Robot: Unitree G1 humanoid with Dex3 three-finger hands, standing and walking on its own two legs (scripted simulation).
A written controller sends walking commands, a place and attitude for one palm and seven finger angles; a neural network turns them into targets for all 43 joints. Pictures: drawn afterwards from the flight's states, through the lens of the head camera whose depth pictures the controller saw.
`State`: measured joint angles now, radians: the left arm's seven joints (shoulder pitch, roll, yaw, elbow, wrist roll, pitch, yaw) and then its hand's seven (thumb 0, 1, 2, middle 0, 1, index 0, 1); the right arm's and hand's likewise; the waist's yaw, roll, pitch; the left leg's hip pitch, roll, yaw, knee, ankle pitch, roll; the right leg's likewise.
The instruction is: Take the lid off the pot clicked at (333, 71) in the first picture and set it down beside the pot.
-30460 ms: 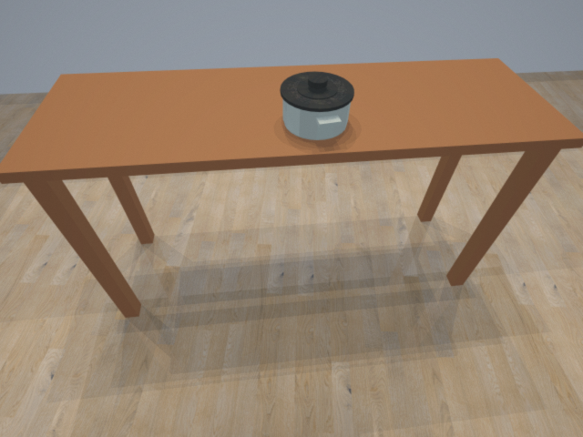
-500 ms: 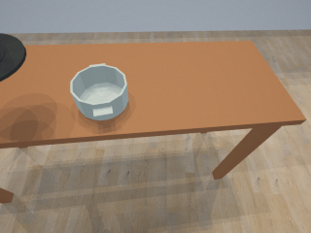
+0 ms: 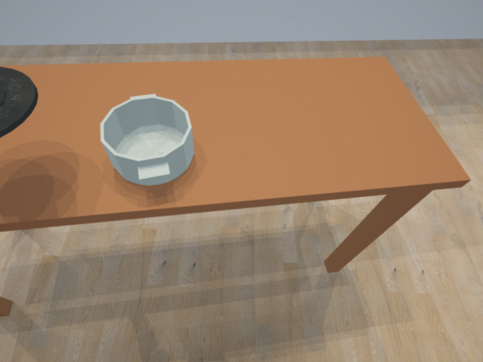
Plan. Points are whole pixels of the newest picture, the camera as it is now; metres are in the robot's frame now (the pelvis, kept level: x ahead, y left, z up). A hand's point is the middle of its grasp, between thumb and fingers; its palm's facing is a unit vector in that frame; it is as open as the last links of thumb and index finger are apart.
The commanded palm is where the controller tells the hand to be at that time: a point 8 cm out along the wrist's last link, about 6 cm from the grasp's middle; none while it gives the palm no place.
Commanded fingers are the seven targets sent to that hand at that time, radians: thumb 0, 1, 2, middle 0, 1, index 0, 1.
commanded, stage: lower the lid onto the table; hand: left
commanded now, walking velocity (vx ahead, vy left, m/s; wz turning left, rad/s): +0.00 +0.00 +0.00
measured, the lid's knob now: out of the picture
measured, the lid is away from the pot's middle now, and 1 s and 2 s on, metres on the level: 0.23 0.24 0.24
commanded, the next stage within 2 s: none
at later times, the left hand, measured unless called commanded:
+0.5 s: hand out of the picture +0.45 +0.36 +0.16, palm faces -0.42 -0.19 -0.89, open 7.3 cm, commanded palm +0.51 +0.37 +0.24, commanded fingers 0.00 0.74 0.89 -0.80 -1.08 -0.83 -1.08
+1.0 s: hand out of the picture +0.46 +0.37 +0.13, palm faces -0.44 -0.18 -0.88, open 7.2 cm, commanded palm +0.52 +0.37 +0.20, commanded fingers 0.00 0.74 0.89 -0.80 -1.08 -0.83 -1.08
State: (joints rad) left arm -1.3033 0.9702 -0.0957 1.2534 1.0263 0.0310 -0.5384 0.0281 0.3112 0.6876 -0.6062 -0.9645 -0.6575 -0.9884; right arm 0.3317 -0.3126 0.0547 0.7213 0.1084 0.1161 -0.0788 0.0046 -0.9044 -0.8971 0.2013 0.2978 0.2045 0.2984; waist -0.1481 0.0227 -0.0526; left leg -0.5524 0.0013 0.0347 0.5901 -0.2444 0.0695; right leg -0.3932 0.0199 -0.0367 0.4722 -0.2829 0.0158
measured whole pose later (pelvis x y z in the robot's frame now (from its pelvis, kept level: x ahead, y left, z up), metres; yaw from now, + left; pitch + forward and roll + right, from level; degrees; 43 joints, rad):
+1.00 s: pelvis +0.00 +0.01 -0.01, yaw -1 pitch +15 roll -4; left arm -1.19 0.97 -0.05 1.24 1.02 -0.06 -0.49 0.03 0.32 0.69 -0.60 -0.96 -0.65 -0.99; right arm 0.36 -0.30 0.05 0.73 0.10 0.13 -0.11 0.00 -0.90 -0.90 0.20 0.30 0.21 0.30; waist -0.15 0.02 -0.08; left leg -0.68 0.01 0.04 0.70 -0.29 0.08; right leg -0.51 0.03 -0.03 0.58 -0.32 0.03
